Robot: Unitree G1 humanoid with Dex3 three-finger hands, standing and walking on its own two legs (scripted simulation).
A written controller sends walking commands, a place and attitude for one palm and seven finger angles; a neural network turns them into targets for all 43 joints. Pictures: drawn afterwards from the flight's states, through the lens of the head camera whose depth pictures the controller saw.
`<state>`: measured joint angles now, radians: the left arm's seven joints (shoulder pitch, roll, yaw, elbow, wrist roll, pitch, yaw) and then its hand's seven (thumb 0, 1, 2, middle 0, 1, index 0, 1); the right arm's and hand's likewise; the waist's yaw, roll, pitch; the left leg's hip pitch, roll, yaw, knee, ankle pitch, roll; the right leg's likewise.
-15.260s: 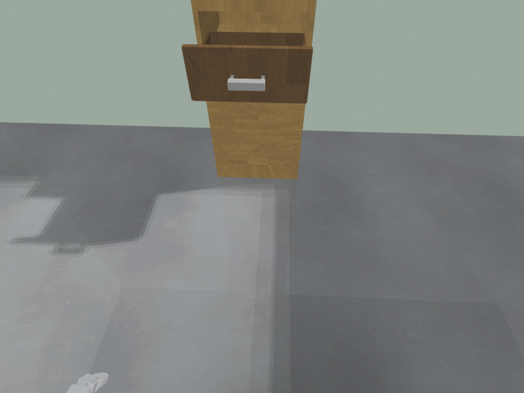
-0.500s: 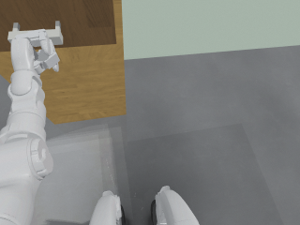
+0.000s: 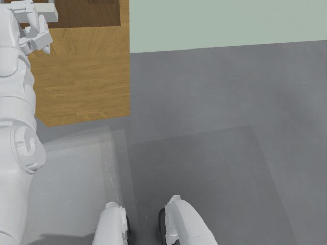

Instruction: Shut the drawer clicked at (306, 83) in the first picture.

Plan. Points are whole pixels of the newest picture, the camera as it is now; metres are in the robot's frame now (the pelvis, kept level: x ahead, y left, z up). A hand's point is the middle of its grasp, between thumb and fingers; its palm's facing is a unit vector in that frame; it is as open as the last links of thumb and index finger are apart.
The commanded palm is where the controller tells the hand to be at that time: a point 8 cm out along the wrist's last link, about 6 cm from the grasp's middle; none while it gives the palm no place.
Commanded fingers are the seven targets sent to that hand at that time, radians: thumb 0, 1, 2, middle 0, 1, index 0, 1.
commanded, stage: push the drawer shut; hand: left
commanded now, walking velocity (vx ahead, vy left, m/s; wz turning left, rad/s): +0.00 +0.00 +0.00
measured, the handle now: (26, 5) +0.64 +0.23 +0.08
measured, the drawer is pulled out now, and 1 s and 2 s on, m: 0.00 0.00 0.00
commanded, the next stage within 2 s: pull the fist back off the drawer in 0.20 s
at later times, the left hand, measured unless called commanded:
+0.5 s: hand (42, 29) +0.57 +0.19 +0.08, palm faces +0.09 -0.99 -0.05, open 3.3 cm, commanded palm +0.59 +0.20 +0.08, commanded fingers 0.00 0.90 0.90 -1.40 -1.60 -1.40 -1.60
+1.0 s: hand (47, 33) +0.57 +0.18 +0.08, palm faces +0.10 -1.00 -0.02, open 3.1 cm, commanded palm +0.54 +0.21 +0.08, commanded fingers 0.00 0.90 0.90 -1.40 -1.60 -1.40 -1.60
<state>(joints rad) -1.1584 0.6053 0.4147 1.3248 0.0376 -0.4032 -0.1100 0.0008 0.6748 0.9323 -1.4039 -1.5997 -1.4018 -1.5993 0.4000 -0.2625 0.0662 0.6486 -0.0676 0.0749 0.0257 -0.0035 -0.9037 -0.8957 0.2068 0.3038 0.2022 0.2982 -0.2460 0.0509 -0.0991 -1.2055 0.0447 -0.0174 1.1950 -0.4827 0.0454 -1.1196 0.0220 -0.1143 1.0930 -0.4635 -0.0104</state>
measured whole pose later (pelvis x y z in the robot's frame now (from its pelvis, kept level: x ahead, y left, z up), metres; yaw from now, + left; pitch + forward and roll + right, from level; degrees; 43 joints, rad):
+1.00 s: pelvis +0.00 +0.01 +0.00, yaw -1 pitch +28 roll -6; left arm -1.07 0.56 0.43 1.19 0.01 -0.34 -0.09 0.01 0.79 0.88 -1.40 -1.60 -1.40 -1.60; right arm 0.42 -0.26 0.07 0.62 -0.06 0.04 0.04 0.00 -0.90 -0.90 0.21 0.30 0.20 0.30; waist -0.24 0.06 -0.11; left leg -1.19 0.05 0.01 1.17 -0.48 0.06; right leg -1.11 0.03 -0.09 1.07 -0.45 0.00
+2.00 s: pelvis +0.04 -0.01 +0.10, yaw +2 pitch -1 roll +0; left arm 0.15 0.31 0.18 -0.06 -0.08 -0.05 0.09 0.02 0.90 0.90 -1.41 -1.60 -1.40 -1.60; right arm 0.17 -0.24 0.06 0.57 0.03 0.01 -0.07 0.01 -0.90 -0.90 0.21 0.30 0.20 0.30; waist 0.04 0.06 0.00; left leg -0.19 0.00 0.04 0.49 -0.29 0.03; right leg -0.15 0.01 -0.04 0.47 -0.29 -0.01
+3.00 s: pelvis +0.01 +0.01 +0.10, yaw +1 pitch +1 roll -1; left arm 0.65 0.41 0.36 -0.55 -0.06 -0.18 0.10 0.02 0.89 0.90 -1.41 -1.60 -1.41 -1.60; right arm 0.18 -0.23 -0.02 0.55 0.01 0.03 -0.08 0.01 -0.90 -0.90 0.20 0.30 0.20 0.30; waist 0.00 0.02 0.05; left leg -0.27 -0.02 0.07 0.47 -0.22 0.06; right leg -0.24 -0.01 -0.01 0.43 -0.21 0.02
